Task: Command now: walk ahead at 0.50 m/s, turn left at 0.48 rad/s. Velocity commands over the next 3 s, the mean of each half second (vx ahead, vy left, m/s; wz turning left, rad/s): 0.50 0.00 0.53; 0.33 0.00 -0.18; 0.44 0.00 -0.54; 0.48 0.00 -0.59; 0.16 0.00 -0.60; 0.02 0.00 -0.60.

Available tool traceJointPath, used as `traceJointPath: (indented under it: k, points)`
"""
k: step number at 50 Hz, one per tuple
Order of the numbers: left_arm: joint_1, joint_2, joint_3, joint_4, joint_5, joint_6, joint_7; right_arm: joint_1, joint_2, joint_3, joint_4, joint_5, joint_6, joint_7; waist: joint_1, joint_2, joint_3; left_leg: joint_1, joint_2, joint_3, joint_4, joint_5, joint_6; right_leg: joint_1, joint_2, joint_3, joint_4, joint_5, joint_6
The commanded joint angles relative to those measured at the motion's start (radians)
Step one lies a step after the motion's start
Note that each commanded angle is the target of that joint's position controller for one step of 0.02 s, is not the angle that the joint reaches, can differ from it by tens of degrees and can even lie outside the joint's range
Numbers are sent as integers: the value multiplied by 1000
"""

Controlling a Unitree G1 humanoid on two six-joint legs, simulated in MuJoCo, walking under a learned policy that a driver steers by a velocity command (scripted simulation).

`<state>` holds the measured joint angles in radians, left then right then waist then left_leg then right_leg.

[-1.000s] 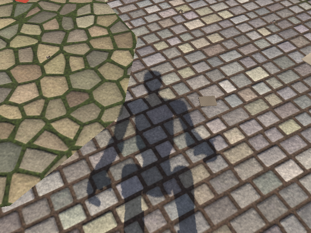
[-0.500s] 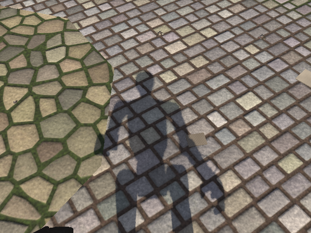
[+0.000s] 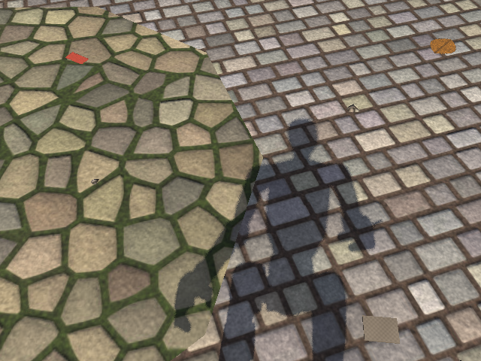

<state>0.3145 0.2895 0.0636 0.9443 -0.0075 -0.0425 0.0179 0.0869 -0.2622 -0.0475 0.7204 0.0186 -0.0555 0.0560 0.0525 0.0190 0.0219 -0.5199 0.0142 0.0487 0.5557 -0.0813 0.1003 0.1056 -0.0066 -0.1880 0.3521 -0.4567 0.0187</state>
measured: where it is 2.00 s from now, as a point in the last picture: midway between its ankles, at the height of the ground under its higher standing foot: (276, 212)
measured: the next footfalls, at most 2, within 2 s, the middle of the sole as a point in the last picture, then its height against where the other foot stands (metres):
right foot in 0.48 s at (285, 357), level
left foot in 0.92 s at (192, 322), level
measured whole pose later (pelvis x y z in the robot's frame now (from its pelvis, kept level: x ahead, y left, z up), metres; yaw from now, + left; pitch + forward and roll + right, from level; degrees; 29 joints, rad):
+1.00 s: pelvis +0.49 +0.07 +0.02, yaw +7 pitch +2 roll -1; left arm 0.30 0.31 0.07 0.81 -0.03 -0.02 0.02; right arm 0.14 -0.25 -0.05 0.67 -0.01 -0.07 -0.01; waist 0.04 -0.03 -0.01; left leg -0.35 -0.02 -0.02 0.50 -0.19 0.03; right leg -0.38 0.05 0.10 0.93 -0.49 -0.02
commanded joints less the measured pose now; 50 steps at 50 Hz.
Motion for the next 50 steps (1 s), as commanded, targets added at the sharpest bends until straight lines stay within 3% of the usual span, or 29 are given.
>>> traceJointPath:
  k: [1,2,3,4,5,6,7,10,15,20,23,24,25,26,27,28,29,31,33,35,38,41,43,45,46,47,48,49,50]
  points:
    - [33,94,5,-112,24,-13,11,365,-314,-117,8,-1,5,-28,-167,141,-286,755,180,-396,-31,-58,207,-506,-95,1,782,628,-26]
    - [36,46,-19,-127,26,-55,-10,345,-298,-103,-11,9,-2,-26,-130,215,-398,936,335,-877,-220,-187,341,-786,83,189,1010,-113,-1]
    - [-67,134,5,-147,-15,-89,-29,336,-224,-79,-14,-2,-6,-26,-173,134,-327,899,307,-780,-253,-227,280,-896,10,301,1056,-73,-30]
    - [-129,139,3,-171,-34,-107,-34,287,-189,-71,-20,-6,-11,-29,-158,73,-209,767,268,-633,-258,-175,236,-914,-36,285,1000,12,-51]
    - [-144,127,4,-170,-17,-111,-29,223,-169,-63,-32,-6,-13,-30,-113,-16,-124,608,225,-526,-273,-76,207,-869,-74,275,896,74,-50]
    - [-138,135,13,-164,4,-102,-22,174,-142,-53,-49,-15,-14,-32,-77,-19,-81,490,196,-458,-298,16,194,-800,-102,273,818,117,-41]
    - [-124,132,16,-167,12,-89,-22,150,-141,-51,-64,-22,-13,-35,-51,14,-67,410,180,-440,-319,78,202,-742,-109,276,786,132,-26]
    - [-129,97,13,-181,24,-61,-15,157,-168,-60,-66,-11,-17,-50,-34,20,-46,302,138,-348,-350,171,200,-709,-98,247,640,212,27]
    - [-313,54,-4,-245,17,-65,-22,230,-194,-70,-45,0,-7,-71,-103,50,-19,244,67,-283,-335,59,123,-627,-27,233,263,536,51]
    - [-373,102,10,-284,1,-82,-39,287,-179,-70,-18,7,8,-78,-115,76,-17,364,116,-409,-231,-18,97,-594,-3,278,131,505,22]
    - [-253,138,31,-258,1,-98,-38,260,-165,-67,-29,2,18,-81,-43,110,-53,391,105,-457,-106,56,65,-432,5,254,74,407,-30]
    - [-135,170,44,-234,17,-104,-35,259,-116,-48,-33,-7,15,-77,10,86,-152,364,60,-394,47,96,35,-250,-56,282,88,414,-76]
    - [10,223,53,-216,29,-102,-32,326,-56,-25,-38,-29,11,-76,28,-58,-299,213,-22,-300,331,-135,-7,26,-231,481,124,391,-154]
    - [103,282,76,-148,20,-85,-44,472,-29,-15,-41,13,-1,-73,-28,-411,-354,-132,-131,-207,624,-516,-71,248,-393,967,-15,112,-319]
    - [72,176,50,-171,-10,-84,-50,415,-134,-30,-20,20,-5,-76,9,-247,-251,-239,-67,-257,722,-487,-74,193,-365,1001,-71,-101,-296]
    - [8,124,34,-184,-10,-77,-48,280,-173,-39,-42,12,-7,-73,26,-149,-126,-271,-29,-224,729,-394,-72,74,-321,842,-76,-57,-259]
    - [-55,117,24,-201,6,-69,-48,197,-164,-37,-61,-9,-11,-75,10,-76,-55,-237,3,-174,696,-336,-78,-55,-278,731,-83,158,-249]
    - [-104,96,11,-206,19,-62,-45,163,-136,-39,-81,-35,-23,-73,-38,-78,-29,-132,41,-150,587,-301,-97,-198,-221,584,-68,650,-250]
    - [-93,86,6,-187,12,-61,-40,180,-81,-25,-85,-37,-25,-72,-64,-109,-70,-59,36,-120,430,-324,-125,-222,-183,484,-43,961,-254]
    - [-85,149,27,-175,4,-47,-27,153,-53,-12,-90,-33,-22,-74,-62,-123,-105,25,5,-88,276,-260,-146,-262,-169,433,-37,1043,-256]
    - [-69,195,46,-172,-15,-14,-11,92,-78,-17,-94,-20,-3,-77,-47,-132,-127,123,-40,-86,147,-91,-155,-310,-150,425,-36,921,-227]
    - [-47,174,46,-166,-29,10,1,25,-89,-21,-117,-17,7,-74,-36,-137,-110,163,-52,-116,42,-39,-148,-324,-141,478,-14,678,-196]
    - [-66,164,45,-176,-30,20,7,34,-105,-31,-118,-11,-3,-66,-61,-140,-98,246,-39,-125,-51,-18,-130,-362,-137,543,3,411,-178]
    - [-59,101,28,-186,-17,19,7,107,-141,-49,-103,-18,-16,-71,-98,-100,-105,421,44,-160,-146,-45,-77,-468,-66,536,118,162,-128]
    - [-18,19,5,-192,3,14,3,200,-189,-59,-96,-32,-15,-81,-110,70,-187,580,244,-346,-179,-115,-9,-573,24,420,381,-79,-80]
    - [25,23,1,-241,-17,1,1,248,-254,-76,-73,-44,-4,-74,-86,292,-184,646,419,-704,-292,-353,132,-813,86,301,566,-222,-64]
    - [15,110,22,-228,-24,-2,2,217,-200,-66,-77,-32,-13,-70,-91,199,-120,591,401,-754,-337,-565,149,-876,5,324,706,-144,-49]
    - [-24,154,38,-224,-22,2,1,178,-154,-52,-79,-21,-22,-68,-90,144,-52,533,348,-631,-335,-546,109,-895,-18,322,751,-59,-42]
    - [-18,146,43,-209,-15,11,1,137,-131,-43,-83,-20,-26,-65,-71,113,-38,487,296,-520,-342,-465,76,-870,-38,310,763,4,-28]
